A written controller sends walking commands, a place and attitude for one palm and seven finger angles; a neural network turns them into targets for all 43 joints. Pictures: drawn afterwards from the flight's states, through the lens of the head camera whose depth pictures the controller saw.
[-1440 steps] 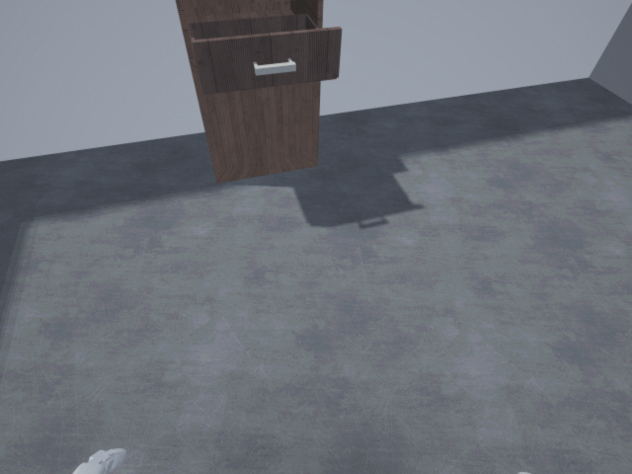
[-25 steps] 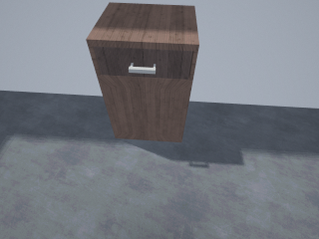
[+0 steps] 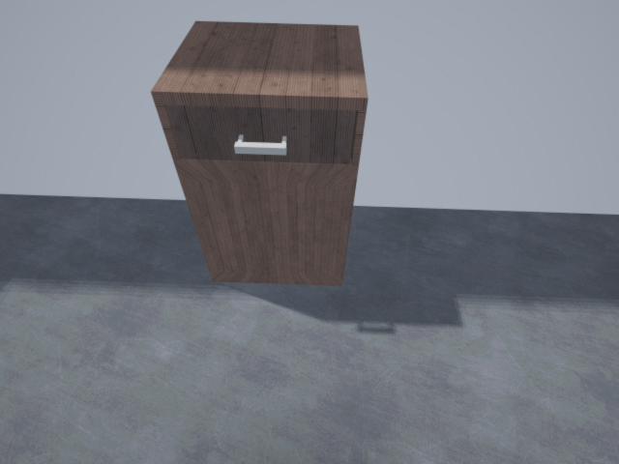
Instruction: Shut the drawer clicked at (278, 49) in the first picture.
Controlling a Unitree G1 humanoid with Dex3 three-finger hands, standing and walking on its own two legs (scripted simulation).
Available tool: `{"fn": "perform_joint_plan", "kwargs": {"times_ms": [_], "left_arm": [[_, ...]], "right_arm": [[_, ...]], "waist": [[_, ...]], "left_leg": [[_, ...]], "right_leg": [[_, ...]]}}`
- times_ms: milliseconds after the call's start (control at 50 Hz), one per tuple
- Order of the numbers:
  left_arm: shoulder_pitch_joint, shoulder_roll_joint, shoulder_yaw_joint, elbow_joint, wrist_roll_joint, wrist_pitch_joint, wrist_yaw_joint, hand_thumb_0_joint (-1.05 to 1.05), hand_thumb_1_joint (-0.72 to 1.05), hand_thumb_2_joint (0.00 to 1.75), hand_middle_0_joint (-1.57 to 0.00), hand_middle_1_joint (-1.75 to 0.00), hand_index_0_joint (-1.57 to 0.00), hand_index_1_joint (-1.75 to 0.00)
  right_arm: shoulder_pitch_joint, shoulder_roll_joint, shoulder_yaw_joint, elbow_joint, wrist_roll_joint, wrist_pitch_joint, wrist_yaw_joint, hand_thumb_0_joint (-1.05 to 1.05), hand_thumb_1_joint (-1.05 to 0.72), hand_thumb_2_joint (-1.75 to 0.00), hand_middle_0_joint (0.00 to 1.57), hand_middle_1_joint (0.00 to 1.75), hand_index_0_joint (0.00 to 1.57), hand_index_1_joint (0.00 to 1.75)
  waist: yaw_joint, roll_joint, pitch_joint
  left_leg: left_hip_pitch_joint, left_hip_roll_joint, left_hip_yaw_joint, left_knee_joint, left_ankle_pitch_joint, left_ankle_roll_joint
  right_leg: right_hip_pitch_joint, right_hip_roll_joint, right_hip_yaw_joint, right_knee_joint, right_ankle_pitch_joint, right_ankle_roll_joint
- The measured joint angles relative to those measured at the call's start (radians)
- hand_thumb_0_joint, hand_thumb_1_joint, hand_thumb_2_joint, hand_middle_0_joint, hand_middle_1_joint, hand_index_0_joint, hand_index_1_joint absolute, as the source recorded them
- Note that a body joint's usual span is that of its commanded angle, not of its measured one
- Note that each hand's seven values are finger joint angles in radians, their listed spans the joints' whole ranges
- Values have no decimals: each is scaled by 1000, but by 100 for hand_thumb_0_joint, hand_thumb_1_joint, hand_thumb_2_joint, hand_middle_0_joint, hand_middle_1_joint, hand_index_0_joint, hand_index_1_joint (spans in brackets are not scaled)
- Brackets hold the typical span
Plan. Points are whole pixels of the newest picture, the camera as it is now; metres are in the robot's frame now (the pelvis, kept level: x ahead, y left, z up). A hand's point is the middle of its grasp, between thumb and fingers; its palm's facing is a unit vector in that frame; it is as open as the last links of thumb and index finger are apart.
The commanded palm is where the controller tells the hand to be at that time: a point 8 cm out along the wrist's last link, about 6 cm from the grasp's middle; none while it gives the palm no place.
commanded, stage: let the arm hang, fingers relaxed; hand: left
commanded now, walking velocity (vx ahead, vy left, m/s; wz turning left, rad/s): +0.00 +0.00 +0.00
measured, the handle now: (261, 143) +0.85 +0.16 -0.09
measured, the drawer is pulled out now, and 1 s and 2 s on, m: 0.00 0.00 0.00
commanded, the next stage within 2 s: look to check the result in 0.02 s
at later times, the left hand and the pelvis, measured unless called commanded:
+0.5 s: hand out of the picture +0.00 +0.16 -0.17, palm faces +0.03 -0.98 -0.20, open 7.4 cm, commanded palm none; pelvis +0.01 -0.02 +0.00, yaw +0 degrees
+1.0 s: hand out of the picture +0.02 +0.15 -0.17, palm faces +0.03 -0.98 -0.22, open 7.4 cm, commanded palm none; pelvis +0.01 -0.03 +0.00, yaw +0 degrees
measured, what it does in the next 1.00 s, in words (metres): stands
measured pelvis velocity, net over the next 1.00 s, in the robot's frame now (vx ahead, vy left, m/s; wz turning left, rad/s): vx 0.01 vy -0.03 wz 0.00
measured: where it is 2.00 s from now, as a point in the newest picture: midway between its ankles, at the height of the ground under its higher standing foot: outside the picture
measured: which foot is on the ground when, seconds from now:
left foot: down 0.00-1.00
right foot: down 0.00-1.00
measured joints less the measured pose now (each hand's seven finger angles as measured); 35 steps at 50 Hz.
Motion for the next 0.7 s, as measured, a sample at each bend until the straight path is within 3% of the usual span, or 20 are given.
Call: {"fn": "perform_joint_plan", "kwargs": {"times_ms": [700], "left_arm": [[9,-10,7,11,-1,-9,1,0,91,90,-20,-30,-20,-29]], "right_arm": [[-22,-13,-7,5,0,0,-6,0,-91,-90,20,30,20,29]], "waist": [[3,14,3]], "left_leg": [[19,30,-11,-14,-4,-33]], "right_leg": [[15,31,-11,-5,-12,-32]]}}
